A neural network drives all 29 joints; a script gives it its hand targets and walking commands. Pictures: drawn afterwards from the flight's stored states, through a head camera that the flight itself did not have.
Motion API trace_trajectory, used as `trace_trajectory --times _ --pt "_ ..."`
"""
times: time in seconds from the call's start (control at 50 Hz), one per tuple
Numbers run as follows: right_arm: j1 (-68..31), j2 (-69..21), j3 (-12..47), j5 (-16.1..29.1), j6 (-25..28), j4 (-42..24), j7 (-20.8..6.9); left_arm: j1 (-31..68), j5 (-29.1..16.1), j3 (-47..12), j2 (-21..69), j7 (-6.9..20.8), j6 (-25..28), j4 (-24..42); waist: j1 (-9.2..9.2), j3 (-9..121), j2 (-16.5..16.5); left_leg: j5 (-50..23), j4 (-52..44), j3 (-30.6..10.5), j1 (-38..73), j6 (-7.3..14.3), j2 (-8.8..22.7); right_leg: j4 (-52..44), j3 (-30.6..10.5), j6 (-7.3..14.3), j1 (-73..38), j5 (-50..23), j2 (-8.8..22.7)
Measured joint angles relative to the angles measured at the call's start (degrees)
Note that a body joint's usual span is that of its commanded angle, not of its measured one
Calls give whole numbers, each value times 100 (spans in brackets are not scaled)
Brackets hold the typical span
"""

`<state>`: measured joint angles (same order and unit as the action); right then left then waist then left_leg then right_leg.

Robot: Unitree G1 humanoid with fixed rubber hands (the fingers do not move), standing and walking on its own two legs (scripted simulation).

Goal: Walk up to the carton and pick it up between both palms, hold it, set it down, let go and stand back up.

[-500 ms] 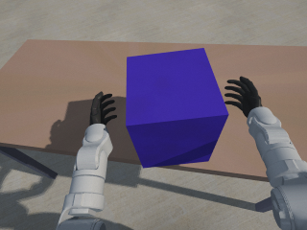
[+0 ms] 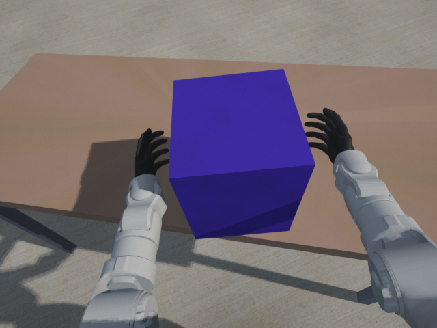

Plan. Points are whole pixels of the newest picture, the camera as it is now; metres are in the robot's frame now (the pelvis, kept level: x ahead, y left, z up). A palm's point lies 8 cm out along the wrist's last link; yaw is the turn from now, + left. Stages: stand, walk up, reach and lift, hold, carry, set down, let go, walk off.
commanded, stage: reach and lift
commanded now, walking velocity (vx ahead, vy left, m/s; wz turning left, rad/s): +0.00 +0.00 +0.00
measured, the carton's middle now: (235, 161) +0.42 +0.05 +0.03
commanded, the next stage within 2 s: none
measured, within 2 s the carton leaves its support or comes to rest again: leaves its support in 1.62 s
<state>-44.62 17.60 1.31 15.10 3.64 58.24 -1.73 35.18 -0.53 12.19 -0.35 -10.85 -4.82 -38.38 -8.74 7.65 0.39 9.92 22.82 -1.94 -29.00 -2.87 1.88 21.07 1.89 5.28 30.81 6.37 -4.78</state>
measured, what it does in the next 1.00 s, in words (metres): stands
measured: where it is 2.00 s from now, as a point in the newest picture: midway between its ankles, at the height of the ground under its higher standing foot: outside the picture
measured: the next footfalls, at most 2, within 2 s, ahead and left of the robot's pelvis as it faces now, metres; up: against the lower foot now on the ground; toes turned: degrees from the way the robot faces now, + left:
none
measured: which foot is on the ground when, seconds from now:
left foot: down 0.00-1.00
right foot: down 0.00-1.00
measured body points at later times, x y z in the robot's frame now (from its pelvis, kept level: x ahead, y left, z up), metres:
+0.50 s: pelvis +0.01 +0.01 +0.00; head +0.09 +0.00 +0.45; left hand +0.40 +0.19 +0.07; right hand +0.47 -0.11 +0.05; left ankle +0.00 +0.15 -0.74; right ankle +0.02 -0.06 -0.74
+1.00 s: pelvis +0.01 +0.00 +0.00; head +0.09 -0.01 +0.45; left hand +0.40 +0.19 +0.07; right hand +0.47 -0.10 +0.05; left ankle +0.00 +0.15 -0.74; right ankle +0.02 -0.06 -0.74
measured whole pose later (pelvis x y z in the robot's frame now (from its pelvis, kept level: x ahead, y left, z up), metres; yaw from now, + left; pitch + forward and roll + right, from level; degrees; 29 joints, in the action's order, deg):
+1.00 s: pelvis +0.01 +0.00 +0.00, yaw +0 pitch +12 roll +0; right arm -45.5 8.0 -4.7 8.1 2.2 54.6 4.6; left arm 35.9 8.3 16.6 7.3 -11.8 -9.9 -30.6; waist -8.4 2.5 -0.7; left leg 10.3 21.5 -1.4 -23.2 -2.9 2.6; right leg 18.2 1.6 5.4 24.3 6.0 -5.4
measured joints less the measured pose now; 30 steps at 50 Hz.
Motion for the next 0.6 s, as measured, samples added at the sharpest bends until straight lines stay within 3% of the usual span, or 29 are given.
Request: trace_trajectory --times 0.14,0.34,0.6 --pt "82 -336 -134 -208 62 -128 55 -20 173 13 250 -41 50 169 28 -34 -16 11 -5 9 -22 34 -6 -86 -16 -25 -20 -29 4" --pt "29 -686 -428 -590 19 -374 320 -56 604 41 734 -207 -426 855 2 -257 -168 92 39 51 159 94 9 -245 -61 -81 -288 -64 -12" --pt "-48 -655 -333 -344 -128 -331 600 -141 719 91 793 -323 -791 1158 6 -491 -79 188 46 77 533 57 89 -326 -83 -40 -692 -28 -90"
